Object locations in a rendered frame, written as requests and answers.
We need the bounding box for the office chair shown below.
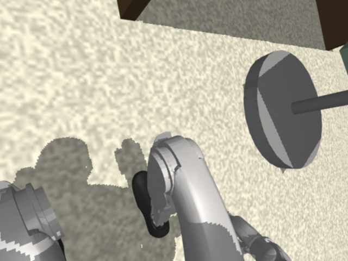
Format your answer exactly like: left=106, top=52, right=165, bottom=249
left=244, top=42, right=348, bottom=169

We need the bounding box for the right robot arm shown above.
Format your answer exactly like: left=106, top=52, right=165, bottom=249
left=250, top=237, right=291, bottom=261

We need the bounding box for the left robot foot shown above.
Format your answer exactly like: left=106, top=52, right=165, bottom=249
left=58, top=239, right=66, bottom=260

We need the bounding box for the right robot hand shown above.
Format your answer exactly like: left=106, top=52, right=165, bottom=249
left=227, top=211, right=262, bottom=256

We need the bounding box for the right robot foot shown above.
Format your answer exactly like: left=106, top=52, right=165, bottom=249
left=132, top=171, right=170, bottom=238

